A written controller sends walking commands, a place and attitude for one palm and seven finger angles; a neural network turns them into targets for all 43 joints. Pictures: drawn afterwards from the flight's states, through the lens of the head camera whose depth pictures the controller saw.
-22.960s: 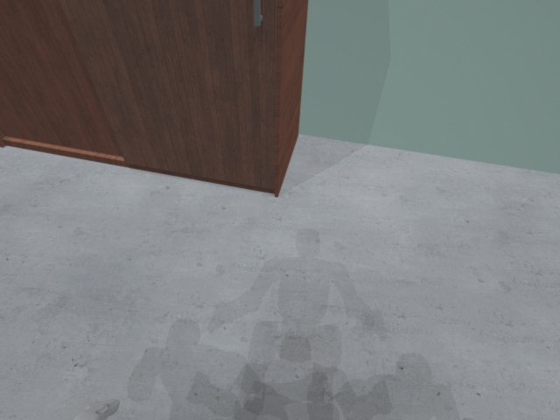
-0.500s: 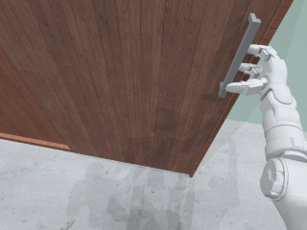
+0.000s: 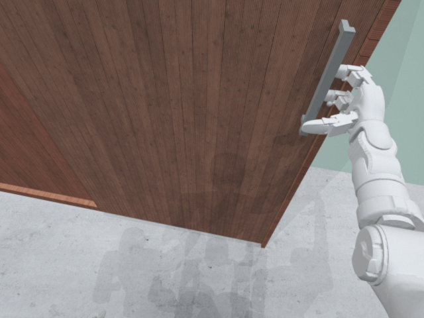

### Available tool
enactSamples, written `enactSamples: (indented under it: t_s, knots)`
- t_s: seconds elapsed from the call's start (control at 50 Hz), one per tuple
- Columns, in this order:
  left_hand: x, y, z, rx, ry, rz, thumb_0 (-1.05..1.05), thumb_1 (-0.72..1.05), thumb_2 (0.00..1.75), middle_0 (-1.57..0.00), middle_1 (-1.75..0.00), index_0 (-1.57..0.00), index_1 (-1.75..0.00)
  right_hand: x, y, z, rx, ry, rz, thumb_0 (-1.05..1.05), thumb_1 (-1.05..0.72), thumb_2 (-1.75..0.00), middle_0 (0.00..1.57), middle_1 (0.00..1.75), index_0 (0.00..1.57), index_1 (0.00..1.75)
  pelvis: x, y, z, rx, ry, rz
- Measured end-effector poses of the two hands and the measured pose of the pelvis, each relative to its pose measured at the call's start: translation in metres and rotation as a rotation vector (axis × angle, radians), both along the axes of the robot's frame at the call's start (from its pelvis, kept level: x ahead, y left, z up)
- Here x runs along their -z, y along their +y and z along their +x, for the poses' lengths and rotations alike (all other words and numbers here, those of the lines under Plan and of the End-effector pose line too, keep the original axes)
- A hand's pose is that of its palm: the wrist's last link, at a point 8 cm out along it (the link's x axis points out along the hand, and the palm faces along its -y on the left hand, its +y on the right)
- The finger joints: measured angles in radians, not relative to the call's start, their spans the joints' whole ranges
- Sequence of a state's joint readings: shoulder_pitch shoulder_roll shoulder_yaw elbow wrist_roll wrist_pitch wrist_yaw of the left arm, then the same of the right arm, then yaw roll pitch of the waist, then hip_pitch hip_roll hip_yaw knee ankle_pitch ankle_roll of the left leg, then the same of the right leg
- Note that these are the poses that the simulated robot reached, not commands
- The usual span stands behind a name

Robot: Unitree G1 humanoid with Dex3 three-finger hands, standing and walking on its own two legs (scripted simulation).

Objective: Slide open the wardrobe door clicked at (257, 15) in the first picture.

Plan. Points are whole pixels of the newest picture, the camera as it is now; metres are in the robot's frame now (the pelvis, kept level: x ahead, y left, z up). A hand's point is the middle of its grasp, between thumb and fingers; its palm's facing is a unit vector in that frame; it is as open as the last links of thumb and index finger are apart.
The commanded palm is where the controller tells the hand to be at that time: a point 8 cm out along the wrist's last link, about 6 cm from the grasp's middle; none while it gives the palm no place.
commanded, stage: slide the fingers in behind the handle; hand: right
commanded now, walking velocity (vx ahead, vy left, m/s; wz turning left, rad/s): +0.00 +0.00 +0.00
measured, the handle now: (321, 85) +0.53 -0.14 +0.18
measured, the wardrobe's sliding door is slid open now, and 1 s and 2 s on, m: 0.00 0.00 0.00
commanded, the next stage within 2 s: grip the handle and tug to test in 1.38 s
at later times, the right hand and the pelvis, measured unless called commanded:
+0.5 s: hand (318, 102) +0.47 -0.13 +0.18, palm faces +0.08 +1.00 +0.00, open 14.0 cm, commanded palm +0.43 -0.17 +0.18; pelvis +0.01 +0.01 +0.00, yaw -1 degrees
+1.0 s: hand (314, 102) +0.47 -0.12 +0.18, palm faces +0.08 +1.00 -0.01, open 14.3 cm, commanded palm +0.44 -0.16 +0.18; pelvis +0.01 +0.01 +0.01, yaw -1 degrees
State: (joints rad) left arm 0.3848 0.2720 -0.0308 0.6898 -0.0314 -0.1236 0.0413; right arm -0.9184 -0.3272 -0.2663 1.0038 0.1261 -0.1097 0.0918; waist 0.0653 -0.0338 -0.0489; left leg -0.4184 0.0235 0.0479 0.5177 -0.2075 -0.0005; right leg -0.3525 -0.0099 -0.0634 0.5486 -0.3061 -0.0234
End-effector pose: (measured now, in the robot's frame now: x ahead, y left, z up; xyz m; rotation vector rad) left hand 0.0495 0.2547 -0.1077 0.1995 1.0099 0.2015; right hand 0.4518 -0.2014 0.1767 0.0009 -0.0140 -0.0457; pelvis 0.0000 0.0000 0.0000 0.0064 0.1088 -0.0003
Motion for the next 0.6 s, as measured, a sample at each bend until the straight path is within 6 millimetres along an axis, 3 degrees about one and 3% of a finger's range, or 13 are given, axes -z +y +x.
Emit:
enactSamples:
  t_s: [0.38, 0.6]
  knots:
    - [-0.006, -0.006, 0.061, 0.047, -0.096, -0.025, 0.01, 0.90, 0.90, -0.20, -0.30, -0.20, -0.30, -0.006, 0.018, -0.010, 0.021, 0.013, 0.008, -0.01, 0.50, -0.30, 0.30, 1.20, 0.30, 1.20, -0.004, 0.004, 0.012, 0.005, -0.033, -0.001]
    - [-0.007, -0.003, 0.071, 0.063, -0.103, -0.026, 0.01, 0.90, 0.90, -0.20, -0.30, -0.20, -0.30, -0.008, 0.026, -0.011, 0.050, 0.020, -0.003, -0.01, 0.50, -0.30, 0.27, 1.19, 0.28, 1.19, -0.005, 0.010, 0.013, 0.012, -0.038, -0.005]
